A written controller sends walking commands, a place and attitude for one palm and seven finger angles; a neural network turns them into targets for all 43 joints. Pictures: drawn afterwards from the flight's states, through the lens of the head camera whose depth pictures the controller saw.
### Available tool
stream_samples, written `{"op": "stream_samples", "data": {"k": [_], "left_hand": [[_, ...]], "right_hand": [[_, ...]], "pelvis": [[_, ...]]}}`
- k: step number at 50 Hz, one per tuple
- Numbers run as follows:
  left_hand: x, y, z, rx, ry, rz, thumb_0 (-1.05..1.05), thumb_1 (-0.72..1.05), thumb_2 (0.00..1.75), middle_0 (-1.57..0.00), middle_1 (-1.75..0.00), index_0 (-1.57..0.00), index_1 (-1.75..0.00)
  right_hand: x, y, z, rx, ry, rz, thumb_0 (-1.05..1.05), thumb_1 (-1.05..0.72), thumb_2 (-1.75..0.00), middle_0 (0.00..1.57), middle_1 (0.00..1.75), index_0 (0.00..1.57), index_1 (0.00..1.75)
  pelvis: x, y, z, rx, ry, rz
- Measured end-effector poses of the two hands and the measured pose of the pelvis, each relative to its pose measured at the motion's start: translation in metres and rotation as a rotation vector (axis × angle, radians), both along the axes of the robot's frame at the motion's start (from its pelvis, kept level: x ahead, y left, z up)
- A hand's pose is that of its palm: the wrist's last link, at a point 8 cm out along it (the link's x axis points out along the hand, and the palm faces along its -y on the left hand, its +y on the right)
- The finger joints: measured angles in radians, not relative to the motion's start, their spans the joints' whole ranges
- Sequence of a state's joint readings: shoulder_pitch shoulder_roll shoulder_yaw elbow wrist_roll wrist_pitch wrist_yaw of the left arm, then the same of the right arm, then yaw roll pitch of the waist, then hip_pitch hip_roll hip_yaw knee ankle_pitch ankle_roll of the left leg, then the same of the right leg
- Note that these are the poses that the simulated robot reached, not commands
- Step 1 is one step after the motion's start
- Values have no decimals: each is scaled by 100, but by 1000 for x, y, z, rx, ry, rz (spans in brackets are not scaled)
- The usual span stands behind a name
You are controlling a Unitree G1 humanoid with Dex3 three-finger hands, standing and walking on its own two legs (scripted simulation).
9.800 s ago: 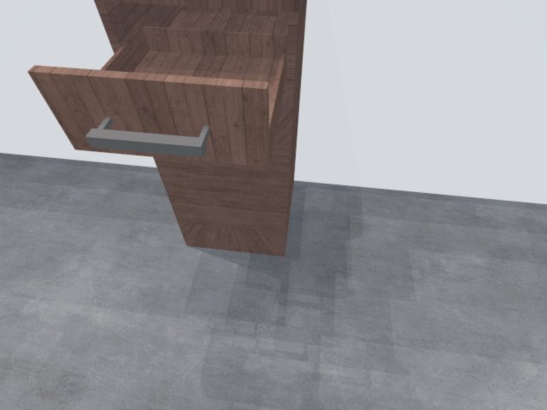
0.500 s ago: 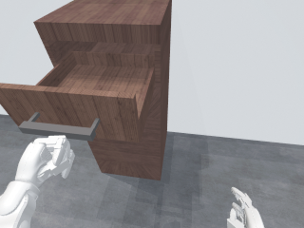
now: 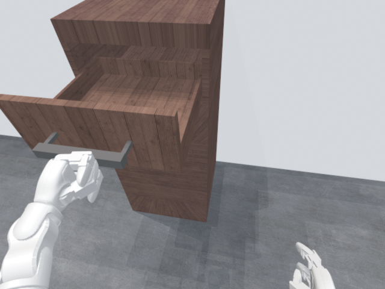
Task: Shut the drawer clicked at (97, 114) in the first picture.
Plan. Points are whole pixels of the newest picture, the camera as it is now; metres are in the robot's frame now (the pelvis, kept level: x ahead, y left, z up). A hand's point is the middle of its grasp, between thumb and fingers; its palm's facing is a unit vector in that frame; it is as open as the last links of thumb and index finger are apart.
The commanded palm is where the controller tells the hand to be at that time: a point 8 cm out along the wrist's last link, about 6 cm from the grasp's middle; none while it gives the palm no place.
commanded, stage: push the drawer shut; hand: left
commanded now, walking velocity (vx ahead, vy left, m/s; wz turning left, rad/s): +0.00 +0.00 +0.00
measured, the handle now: (85, 148) +0.35 +0.26 +0.13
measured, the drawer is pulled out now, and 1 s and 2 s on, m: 0.28 0.16 0.06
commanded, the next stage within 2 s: none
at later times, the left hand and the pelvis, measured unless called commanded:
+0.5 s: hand (101, 164) +0.31 +0.21 +0.13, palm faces -0.07 -1.00 -0.06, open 2.9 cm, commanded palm +0.33 +0.25 +0.13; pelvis -0.03 +0.00 +0.00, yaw +1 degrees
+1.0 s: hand (116, 135) +0.40 +0.21 +0.13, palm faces -0.10 -0.99 -0.04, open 2.8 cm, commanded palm +0.40 +0.25 +0.13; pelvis -0.02 +0.01 -0.01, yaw +0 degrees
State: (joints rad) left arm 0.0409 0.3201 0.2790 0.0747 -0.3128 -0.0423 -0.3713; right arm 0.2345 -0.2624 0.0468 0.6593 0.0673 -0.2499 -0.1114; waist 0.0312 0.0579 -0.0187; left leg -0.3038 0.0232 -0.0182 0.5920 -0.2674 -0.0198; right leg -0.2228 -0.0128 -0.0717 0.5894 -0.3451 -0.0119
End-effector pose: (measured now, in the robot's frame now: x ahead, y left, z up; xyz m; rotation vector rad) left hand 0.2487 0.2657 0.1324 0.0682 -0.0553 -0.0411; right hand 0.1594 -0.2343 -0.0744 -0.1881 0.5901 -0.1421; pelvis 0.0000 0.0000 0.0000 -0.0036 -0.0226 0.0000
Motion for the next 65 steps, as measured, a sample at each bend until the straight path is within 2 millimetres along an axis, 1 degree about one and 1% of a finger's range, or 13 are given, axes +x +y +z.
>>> {"op": "stream_samples", "data": {"k": [10,15,21,28,37,42,46,51,57,65], "left_hand": [[6,2,-2,-2,0,5,-2,78,98,-140,-160,-140,-160],[15,1,-1,-1,5,1,-2,77,99,-140,-160,-140,-160],[32,0,-1,-2,15,-15,-2,77,100,-140,-160,-140,-160],[55,1,0,-7,32,-31,-2,75,99,-140,-160,-140,-160],[89,5,-1,-19,47,-52,-4,70,95,-140,-160,-140,-160],[106,3,-1,-23,52,-56,-5,70,94,-140,-160,-140,-160],[119,1,-2,-24,54,-57,-5,71,95,-140,-160,-140,-160],[135,-2,-2,-27,59,-58,-6,72,96,-140,-160,-140,-160],[153,-5,-2,-31,63,-66,-5,74,96,-140,-160,-140,-160],[170,-9,-1,-38,61,-64,-3,76,96,-140,-160,-140,-160]], "right_hand": [[-6,3,-6,-11,30,23,1,-91,-89,21,30,21,30],[-9,4,-7,-15,35,29,1,-91,-89,21,30,21,30],[-19,2,-9,-20,51,23,1,-91,-89,21,30,21,30],[-38,-6,-15,-31,101,-7,1,-91,-89,21,30,21,30],[-74,-17,-25,-52,207,-63,1,-91,-89,21,30,21,30],[-90,-19,-30,-60,269,-84,1,-91,-89,21,30,21,30],[-98,-17,-33,-59,306,-97,1,-91,-89,21,30,21,30],[-102,-12,-35,-54,336,-101,1,-91,-89,21,30,21,30],[-102,-8,-36,-45,349,-104,1,-91,-89,21,30,21,30],[-101,-7,-37,-40,379,-102,1,-91,-89,21,30,21,30]], "pelvis": [[-13,-2,-1,-2,-8,20],[-20,-2,-2,-2,-9,26],[-26,-3,-3,-4,-4,25],[-30,-2,-5,-7,12,19],[-30,2,-7,-13,47,8],[-28,6,-8,-13,68,6],[-25,9,-8,-14,83,3],[-21,12,-9,-13,102,0],[-16,14,-9,-15,121,-6],[-9,14,-9,-16,144,-9]]}}
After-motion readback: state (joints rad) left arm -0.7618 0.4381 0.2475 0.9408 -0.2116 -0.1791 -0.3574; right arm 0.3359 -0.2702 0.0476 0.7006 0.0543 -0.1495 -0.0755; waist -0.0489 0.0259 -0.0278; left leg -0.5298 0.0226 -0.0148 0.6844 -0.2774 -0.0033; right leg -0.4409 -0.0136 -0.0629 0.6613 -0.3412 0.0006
